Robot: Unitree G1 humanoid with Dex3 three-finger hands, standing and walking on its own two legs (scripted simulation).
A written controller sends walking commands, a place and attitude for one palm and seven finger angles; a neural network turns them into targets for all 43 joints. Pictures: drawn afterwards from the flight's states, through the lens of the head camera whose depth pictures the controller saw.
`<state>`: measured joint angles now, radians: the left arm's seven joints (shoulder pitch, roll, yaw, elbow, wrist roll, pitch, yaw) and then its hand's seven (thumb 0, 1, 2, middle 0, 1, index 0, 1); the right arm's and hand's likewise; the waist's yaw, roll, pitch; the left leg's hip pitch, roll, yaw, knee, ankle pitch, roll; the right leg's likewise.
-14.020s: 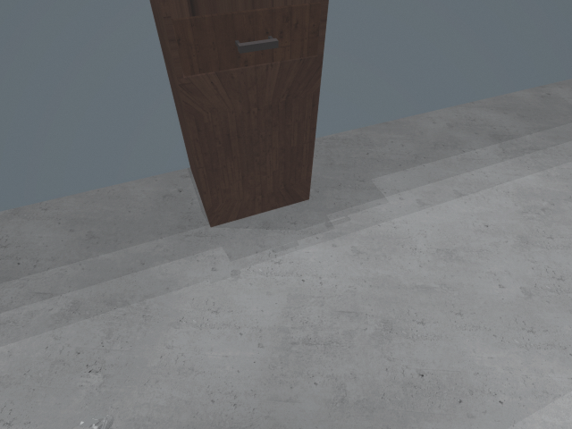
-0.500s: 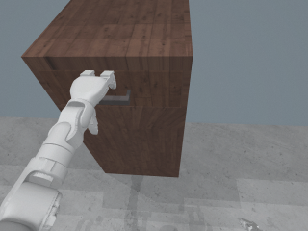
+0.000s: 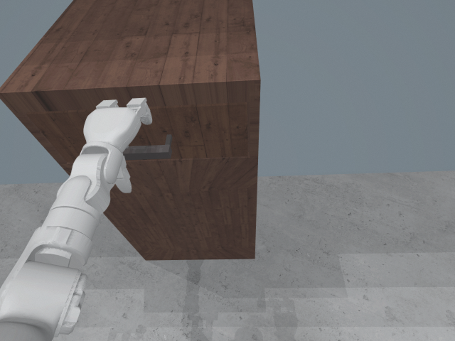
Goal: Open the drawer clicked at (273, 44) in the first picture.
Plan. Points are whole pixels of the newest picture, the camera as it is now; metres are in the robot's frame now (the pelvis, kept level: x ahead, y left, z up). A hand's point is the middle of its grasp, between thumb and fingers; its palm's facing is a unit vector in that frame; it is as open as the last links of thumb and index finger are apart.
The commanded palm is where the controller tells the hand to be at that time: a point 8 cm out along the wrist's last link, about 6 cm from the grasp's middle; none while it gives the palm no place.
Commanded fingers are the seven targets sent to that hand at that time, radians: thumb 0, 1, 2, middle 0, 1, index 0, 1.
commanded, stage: move the hooked fingers above the handle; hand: left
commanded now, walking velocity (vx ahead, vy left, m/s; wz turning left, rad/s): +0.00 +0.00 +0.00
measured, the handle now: (143, 146) +0.50 +0.21 +0.04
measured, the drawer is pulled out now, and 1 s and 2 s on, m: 0.00 0.00 0.00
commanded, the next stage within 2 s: none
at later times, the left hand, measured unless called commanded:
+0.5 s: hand (118, 143) +0.45 +0.22 +0.10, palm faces -0.03 +0.01 -1.00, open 13.8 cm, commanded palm +0.42 +0.22 +0.15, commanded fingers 0.00 -0.50 0.30 -0.30 -1.20 -0.30 -1.20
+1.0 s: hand (124, 145) +0.45 +0.22 +0.09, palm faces +0.01 -0.02 -1.00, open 13.6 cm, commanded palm +0.42 +0.24 +0.16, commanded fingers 0.00 -0.50 0.30 -0.30 -1.20 -0.30 -1.20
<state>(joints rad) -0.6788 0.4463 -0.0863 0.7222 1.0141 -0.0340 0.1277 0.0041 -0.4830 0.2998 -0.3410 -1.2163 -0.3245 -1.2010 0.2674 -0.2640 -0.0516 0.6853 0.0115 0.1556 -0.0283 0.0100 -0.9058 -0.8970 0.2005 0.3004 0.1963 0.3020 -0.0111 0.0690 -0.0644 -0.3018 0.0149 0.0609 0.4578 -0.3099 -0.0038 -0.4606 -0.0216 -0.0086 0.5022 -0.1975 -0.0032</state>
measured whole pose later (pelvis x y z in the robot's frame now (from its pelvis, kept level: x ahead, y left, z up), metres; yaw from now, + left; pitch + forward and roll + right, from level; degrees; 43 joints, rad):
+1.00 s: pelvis -0.01 +0.01 +0.00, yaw +0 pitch +10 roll +1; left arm -0.75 0.46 -0.08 0.83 1.03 -0.09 0.17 0.00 -0.48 0.30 -0.40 -1.23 -0.35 -1.22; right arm 0.25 -0.26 -0.04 0.68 0.01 0.14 -0.05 0.01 -0.91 -0.90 0.20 0.30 0.20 0.30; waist -0.03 0.05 -0.06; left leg -0.35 0.01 0.06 0.49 -0.32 0.01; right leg -0.49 -0.03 0.00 0.51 -0.19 0.01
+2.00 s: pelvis -0.01 +0.01 +0.00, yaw +1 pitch +10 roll +0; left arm -0.79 0.45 -0.12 0.83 1.03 -0.13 0.17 0.00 -0.49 0.30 -0.34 -1.21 -0.32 -1.20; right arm 0.26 -0.28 -0.05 0.70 0.00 0.12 -0.05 0.01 -0.91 -0.90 0.20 0.30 0.20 0.30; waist -0.03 0.04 -0.06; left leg -0.38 0.00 0.04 0.53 -0.32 0.01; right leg -0.51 -0.04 -0.03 0.53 -0.20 0.01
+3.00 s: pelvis +0.00 +0.00 +0.00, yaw +1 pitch +9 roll +1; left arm -0.75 0.43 -0.12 0.80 1.02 -0.06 0.13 0.00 -0.48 0.30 -0.33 -1.21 -0.32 -1.20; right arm 0.24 -0.25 -0.03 0.67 0.01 0.14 -0.04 0.01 -0.90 -0.90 0.20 0.30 0.20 0.30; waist -0.01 0.06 -0.07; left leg -0.33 0.01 0.05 0.50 -0.33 0.00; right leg -0.48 -0.03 -0.02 0.52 -0.21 0.00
